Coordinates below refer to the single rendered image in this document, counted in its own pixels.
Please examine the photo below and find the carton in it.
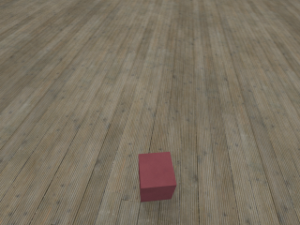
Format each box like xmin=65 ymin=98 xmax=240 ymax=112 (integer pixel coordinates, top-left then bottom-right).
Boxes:
xmin=138 ymin=152 xmax=177 ymax=203

